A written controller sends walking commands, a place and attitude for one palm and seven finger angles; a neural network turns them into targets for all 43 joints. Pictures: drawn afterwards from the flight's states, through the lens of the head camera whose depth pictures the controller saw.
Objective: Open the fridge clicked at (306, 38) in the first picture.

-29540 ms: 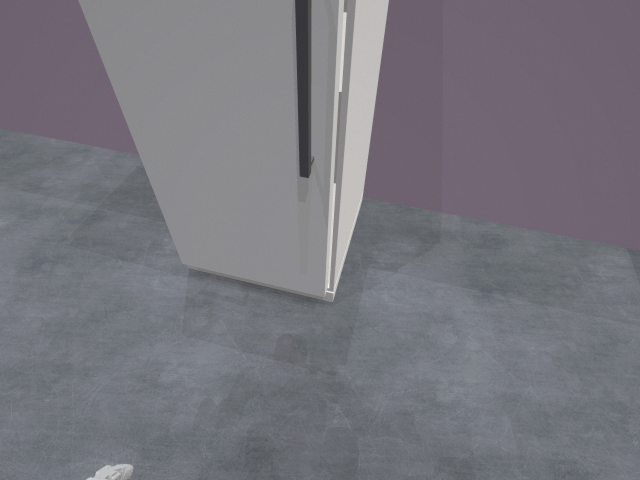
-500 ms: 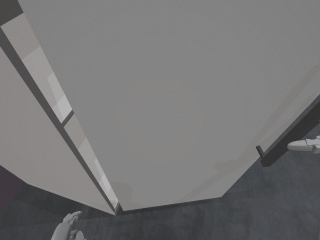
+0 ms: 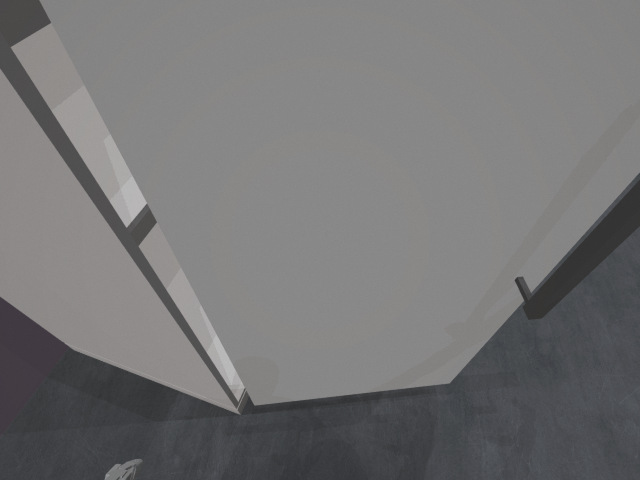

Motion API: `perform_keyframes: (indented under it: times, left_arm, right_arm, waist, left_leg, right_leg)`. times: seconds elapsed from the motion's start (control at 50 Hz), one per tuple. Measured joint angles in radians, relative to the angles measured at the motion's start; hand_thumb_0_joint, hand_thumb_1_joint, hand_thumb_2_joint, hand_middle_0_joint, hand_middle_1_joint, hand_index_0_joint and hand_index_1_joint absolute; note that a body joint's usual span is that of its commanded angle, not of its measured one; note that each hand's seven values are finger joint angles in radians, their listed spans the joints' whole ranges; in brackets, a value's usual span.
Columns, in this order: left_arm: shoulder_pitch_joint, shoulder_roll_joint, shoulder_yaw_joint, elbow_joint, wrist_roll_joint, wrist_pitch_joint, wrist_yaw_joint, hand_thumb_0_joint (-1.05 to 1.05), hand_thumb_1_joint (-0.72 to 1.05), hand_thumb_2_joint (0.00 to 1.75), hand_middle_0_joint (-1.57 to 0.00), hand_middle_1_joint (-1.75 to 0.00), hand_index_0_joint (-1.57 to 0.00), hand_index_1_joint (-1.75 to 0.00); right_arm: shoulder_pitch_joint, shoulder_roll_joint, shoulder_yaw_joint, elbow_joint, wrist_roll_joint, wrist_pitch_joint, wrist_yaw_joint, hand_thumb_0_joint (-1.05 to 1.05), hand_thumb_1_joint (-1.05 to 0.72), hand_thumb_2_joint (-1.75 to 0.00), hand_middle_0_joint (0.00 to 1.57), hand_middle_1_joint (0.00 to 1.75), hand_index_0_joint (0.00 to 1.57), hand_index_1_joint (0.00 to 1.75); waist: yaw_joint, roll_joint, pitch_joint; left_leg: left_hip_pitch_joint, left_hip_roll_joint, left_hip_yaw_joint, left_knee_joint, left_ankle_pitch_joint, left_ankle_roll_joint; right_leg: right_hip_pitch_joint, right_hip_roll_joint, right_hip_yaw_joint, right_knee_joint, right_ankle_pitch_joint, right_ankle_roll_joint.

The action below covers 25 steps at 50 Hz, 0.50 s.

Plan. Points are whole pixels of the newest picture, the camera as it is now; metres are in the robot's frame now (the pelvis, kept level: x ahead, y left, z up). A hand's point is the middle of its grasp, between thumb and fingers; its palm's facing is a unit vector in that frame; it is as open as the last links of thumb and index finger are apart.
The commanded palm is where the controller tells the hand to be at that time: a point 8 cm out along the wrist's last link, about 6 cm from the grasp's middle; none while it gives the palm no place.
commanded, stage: slip the hand off the handle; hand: right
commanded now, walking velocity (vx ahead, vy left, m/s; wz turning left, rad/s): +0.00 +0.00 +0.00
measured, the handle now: (616, 199) +0.42 -0.29 +0.15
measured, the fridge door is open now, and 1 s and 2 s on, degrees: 65 65 65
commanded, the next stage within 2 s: draw the hand back to the body in 1.02 s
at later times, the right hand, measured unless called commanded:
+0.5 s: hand out of the picture +0.26 -0.34 +0.17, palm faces +0.46 +0.84 -0.29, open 14.7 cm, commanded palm +0.21 -0.38 +0.17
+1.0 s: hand out of the picture +0.25 -0.34 +0.17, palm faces +0.44 +0.84 -0.32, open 14.7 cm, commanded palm +0.19 -0.38 +0.17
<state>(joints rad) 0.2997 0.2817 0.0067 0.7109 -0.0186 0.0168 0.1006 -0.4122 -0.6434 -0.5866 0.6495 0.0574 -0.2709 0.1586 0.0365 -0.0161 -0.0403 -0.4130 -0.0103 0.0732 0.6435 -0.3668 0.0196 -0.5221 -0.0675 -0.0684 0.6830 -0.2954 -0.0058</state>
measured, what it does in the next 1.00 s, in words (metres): stands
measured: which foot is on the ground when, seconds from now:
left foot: down 0.00-1.00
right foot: down 0.00-1.00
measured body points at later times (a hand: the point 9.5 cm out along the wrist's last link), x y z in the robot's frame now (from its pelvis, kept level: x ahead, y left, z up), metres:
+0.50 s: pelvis +0.00 -0.01 +0.01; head +0.01 -0.01 +0.46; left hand +0.19 +0.22 -0.08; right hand +0.23 -0.38 +0.18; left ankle -0.03 +0.11 -0.72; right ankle +0.03 -0.12 -0.72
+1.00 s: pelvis +0.00 +0.02 +0.00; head +0.01 +0.03 +0.45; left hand +0.16 +0.27 -0.10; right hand +0.22 -0.38 +0.19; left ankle -0.03 +0.11 -0.72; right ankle +0.03 -0.12 -0.72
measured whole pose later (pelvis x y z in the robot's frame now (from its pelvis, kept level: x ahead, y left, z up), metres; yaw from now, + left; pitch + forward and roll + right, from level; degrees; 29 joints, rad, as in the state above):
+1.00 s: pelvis +0.00 +0.02 +0.00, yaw -2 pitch +2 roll +0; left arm 0.22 0.27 -0.02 0.72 -0.03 -0.11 0.13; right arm 0.01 -0.53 -0.59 0.23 0.21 -0.23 0.22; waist -0.03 -0.04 -0.03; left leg -0.29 -0.01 0.10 0.62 -0.37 0.04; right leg -0.40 -0.06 -0.04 0.63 -0.27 0.02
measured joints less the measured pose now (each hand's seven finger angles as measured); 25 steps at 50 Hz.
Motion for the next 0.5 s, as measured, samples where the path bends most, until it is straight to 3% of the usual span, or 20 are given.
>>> perform_keyframes:
  times: [0.08,0.18,0.32,0.5]
  left_arm:
    - [0.015,-0.001,0.003,-0.008,-0.005,0.004,-0.005,0.01,0.9,0.9,-0.2,-0.3,-0.2,-0.3]
    - [0.009,-0.014,0.0,-0.017,-0.009,-0.004,-0.001,0.01,0.9,0.9,-0.2,-0.3,-0.2,-0.3]
    - [-0.048,-0.033,-0.015,-0.028,-0.003,-0.042,0.007,0.01,0.9,0.9,-0.2,-0.3,-0.2,-0.3]
    - [-0.137,-0.049,-0.038,-0.051,-0.006,-0.083,0.01,0.01,0.9,0.9,-0.2,-0.3,-0.2,-0.3]
  right_arm:
    - [0.092,0.027,0.004,-0.096,0.035,-0.016,0.016,-0.01,0.55,-0.2,0.25,1.15,0.25,1.15]
    - [0.206,0.083,0.005,-0.22,0.066,0.012,-0.001,-0.01,0.55,-0.2,0.26,1.15,0.26,1.15]
    - [0.32,0.155,0.057,-0.409,0.065,0.045,-0.063,-0.01,0.55,-0.2,0.26,1.15,0.26,1.15]
    - [0.425,0.185,0.088,-0.537,0.091,0.091,-0.063,-0.01,0.55,-0.2,0.26,1.15,0.26,1.15]
  waist:
    - [0.001,-0.006,-0.006]
    - [-0.007,-0.006,-0.011]
    - [-0.04,-0.009,-0.003]
    - [-0.083,-0.013,-0.004]
  left_leg:
    - [0.012,0.003,-0.014,-0.01,0.006,-0.008]
    - [0.037,0.011,-0.022,-0.02,0.007,-0.017]
    - [0.084,0.023,-0.009,-0.036,0.008,-0.023]
    - [0.133,0.029,0.008,-0.053,0.009,-0.019]
  right_leg:
    - [0.016,0.002,-0.015,-0.008,-0.002,-0.008]
    - [0.044,0.01,-0.023,-0.019,-0.003,-0.015]
    - [0.081,0.025,-0.011,-0.032,0.002,-0.02]
    - [0.127,0.034,0.004,-0.055,0.014,-0.014]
